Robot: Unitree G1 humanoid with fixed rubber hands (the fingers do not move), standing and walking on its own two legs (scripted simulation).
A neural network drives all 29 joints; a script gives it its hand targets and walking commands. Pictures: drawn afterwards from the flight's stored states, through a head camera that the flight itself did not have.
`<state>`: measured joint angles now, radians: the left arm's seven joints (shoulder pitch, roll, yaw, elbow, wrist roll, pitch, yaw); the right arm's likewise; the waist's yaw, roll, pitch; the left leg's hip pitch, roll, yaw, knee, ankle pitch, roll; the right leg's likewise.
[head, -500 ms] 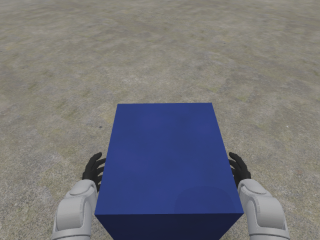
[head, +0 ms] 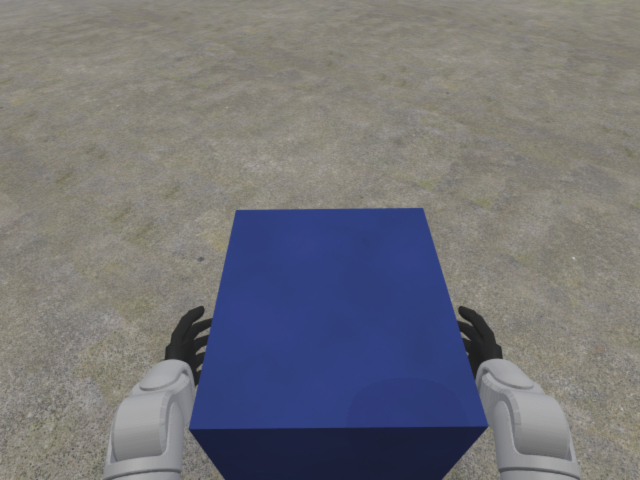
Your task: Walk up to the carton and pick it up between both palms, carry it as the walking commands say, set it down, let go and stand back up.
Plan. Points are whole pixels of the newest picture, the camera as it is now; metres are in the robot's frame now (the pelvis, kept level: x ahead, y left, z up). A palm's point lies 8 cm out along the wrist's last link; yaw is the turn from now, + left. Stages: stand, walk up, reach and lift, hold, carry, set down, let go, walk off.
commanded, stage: carry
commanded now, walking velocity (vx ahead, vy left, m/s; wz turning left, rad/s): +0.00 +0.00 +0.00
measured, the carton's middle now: (331, 349) +0.32 +0.00 -0.01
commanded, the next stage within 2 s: hold in 0.36 s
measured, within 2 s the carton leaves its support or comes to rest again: neither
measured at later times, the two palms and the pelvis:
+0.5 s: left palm (179, 380) +0.26 +0.19 +0.02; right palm (474, 378) +0.25 -0.18 +0.02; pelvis +0.00 +0.00 +0.01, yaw +0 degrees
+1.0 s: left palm (176, 382) +0.25 +0.19 +0.03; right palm (471, 362) +0.27 -0.18 +0.03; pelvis -0.02 -0.01 +0.00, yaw +4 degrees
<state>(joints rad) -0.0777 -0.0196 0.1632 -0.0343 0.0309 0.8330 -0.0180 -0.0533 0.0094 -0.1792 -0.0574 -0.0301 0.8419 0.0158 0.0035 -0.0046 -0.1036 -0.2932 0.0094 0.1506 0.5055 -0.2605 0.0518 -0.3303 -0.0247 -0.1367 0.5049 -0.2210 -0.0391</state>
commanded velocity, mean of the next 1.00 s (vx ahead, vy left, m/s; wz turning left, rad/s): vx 0.00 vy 0.00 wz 0.00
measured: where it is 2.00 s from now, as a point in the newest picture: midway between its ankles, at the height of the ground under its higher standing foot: outside the picture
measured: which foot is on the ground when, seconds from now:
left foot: down 0.00-1.00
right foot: down 0.00-1.00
